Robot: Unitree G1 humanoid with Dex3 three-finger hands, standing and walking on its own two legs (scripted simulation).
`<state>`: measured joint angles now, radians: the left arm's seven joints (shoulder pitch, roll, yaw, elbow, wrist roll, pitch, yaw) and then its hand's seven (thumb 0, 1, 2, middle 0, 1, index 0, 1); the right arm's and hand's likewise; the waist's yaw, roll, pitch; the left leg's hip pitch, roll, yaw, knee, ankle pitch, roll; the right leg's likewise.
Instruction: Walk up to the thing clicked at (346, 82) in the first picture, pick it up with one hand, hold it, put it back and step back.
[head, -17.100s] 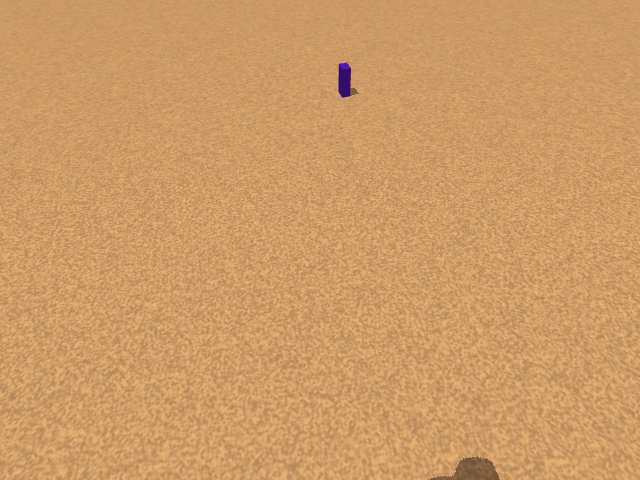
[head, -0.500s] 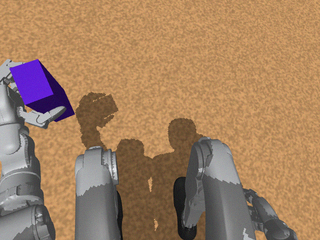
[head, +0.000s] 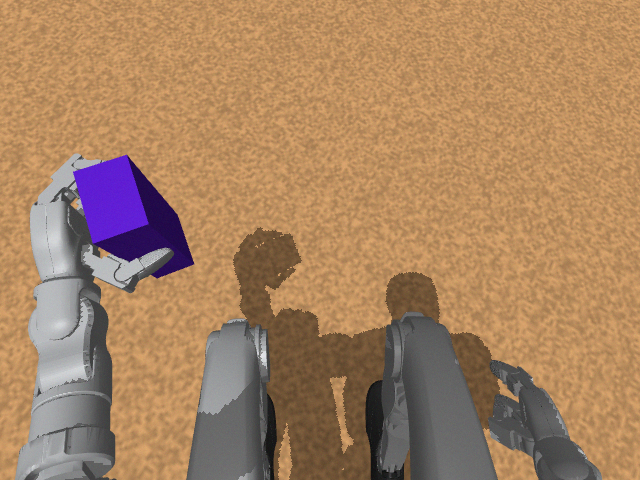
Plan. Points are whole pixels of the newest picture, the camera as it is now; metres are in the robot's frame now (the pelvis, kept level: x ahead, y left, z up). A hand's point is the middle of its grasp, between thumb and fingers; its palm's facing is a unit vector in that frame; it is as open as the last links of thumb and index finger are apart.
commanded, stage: hold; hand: left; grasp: from the side
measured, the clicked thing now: (144, 226) +0.40 +0.22 -0.01
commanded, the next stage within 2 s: crouch in 1.96 s
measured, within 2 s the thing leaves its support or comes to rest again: neither
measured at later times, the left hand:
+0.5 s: hand (39, 122) +0.39 +0.22 +0.19, palm faces +0.22 -0.97 -0.05, open 11.1 cm
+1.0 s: hand out of the picture +0.40 +0.20 +0.27, palm faces +0.22 -0.97 -0.04, open 11.0 cm
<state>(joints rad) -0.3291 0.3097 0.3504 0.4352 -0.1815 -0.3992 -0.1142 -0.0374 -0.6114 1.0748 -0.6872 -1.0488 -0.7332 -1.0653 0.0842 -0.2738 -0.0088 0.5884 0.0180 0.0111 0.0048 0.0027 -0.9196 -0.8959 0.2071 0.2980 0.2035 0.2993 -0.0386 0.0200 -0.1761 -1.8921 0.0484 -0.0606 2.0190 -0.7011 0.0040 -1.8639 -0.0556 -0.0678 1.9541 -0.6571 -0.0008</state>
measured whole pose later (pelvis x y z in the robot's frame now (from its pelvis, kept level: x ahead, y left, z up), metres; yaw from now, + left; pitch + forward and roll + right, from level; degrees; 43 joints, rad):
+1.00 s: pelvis +0.06 +0.00 +0.24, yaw +2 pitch +14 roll -2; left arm -0.17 0.19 0.16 0.39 -0.12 -0.32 0.04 -0.04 -0.61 1.06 -0.71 -1.02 -0.75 -1.03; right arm 0.23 -0.21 0.00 0.64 0.00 -0.04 -0.04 0.01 -0.92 -0.90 0.21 0.30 0.20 0.30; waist -0.03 0.02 -0.09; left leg -0.85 0.05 -0.01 1.11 -0.51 0.00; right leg -0.84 -0.03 -0.07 1.06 -0.47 0.01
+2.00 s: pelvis +0.08 +0.00 +0.27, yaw +2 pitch +8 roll -1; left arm -0.14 0.16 0.15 0.43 -0.13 -0.36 0.03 -0.03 -0.61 1.08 -0.68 -1.07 -0.72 -1.08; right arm 0.22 -0.22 -0.01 0.66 0.00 0.00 -0.02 0.01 -0.92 -0.90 0.20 0.30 0.20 0.30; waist -0.02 0.01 -0.04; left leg -0.58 0.05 0.01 0.88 -0.44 -0.01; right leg -0.58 -0.02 -0.06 0.84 -0.41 0.01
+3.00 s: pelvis +0.00 -0.01 +0.01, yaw +0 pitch +34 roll -3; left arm -0.65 0.35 0.45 1.11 -0.07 -0.80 0.01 -0.03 -0.61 1.10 -0.65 -1.10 -0.69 -1.12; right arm 0.10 -0.25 0.02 0.71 -0.10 0.00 0.09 0.00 -0.91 -0.91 0.20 0.30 0.20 0.30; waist -0.11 -0.01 -0.17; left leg -1.87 0.05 -0.06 1.97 -0.70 -0.01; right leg -1.85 -0.04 -0.06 1.91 -0.65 -0.01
